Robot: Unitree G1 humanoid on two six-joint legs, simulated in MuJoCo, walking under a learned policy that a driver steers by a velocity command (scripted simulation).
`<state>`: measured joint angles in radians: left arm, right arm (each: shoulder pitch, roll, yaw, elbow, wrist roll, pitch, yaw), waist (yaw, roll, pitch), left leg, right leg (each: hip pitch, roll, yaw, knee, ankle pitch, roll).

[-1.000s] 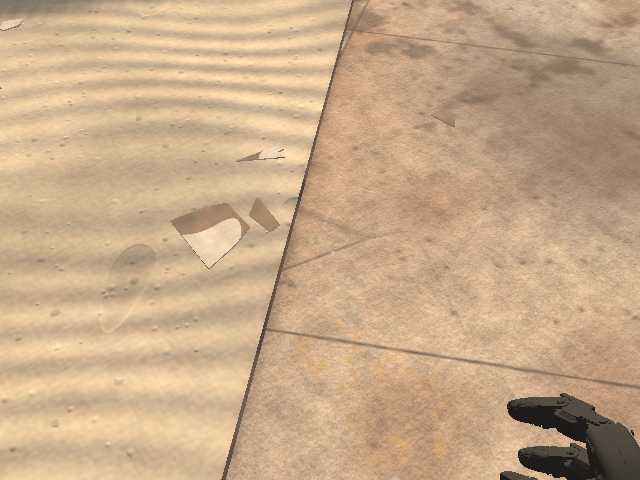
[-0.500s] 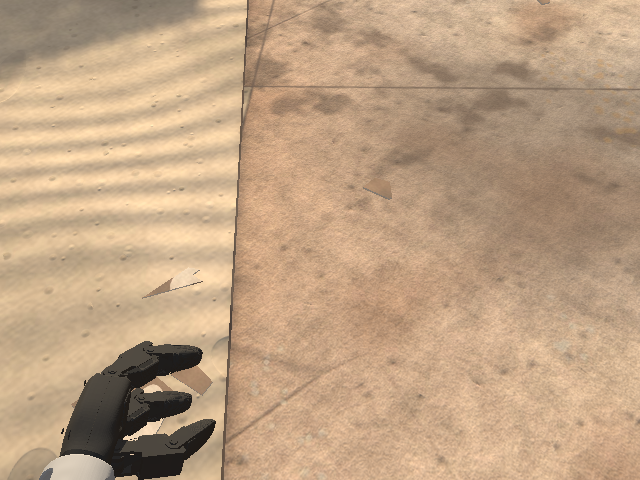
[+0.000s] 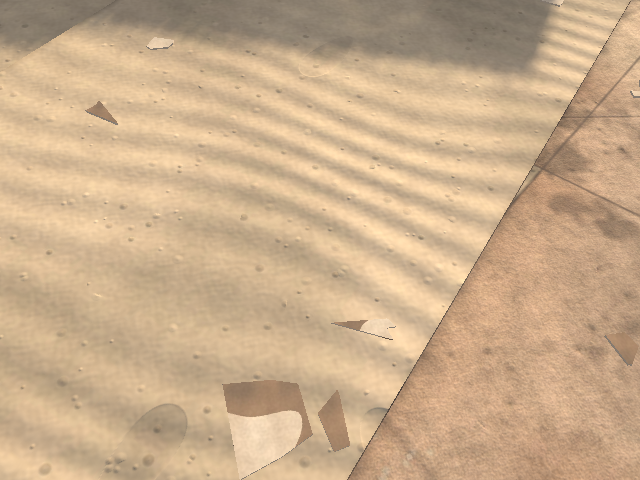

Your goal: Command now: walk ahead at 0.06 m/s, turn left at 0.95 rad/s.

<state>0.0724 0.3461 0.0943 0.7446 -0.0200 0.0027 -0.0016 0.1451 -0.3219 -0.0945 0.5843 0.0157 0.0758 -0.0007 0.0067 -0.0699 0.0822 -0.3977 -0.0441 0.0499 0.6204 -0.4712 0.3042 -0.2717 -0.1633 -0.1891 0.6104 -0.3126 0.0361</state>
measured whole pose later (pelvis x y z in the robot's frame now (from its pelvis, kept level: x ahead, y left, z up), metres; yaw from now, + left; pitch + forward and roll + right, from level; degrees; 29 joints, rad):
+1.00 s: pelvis -0.05 -0.06 +0.00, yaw -13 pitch +2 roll +0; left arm 0.11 0.29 0.08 0.59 -0.02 0.08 -0.04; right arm 0.17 -0.30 -0.08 0.65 0.01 0.01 -0.02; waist -0.03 0.01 0.06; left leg -0.18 0.10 0.20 0.52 -0.36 -0.02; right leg -0.43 -0.06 -0.05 0.74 -0.35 0.07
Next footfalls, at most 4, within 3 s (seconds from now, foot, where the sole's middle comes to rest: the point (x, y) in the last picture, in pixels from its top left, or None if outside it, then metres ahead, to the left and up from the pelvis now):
0.26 right None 0.09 -0.14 -0.77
0.62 left None -0.04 0.07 -0.77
1.04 right None -0.02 -0.21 -0.77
1.56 left None -0.03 0.05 -0.77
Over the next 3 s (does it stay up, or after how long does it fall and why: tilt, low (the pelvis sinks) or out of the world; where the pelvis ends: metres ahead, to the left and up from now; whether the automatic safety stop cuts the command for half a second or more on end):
stays up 0.46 -0.11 -0.02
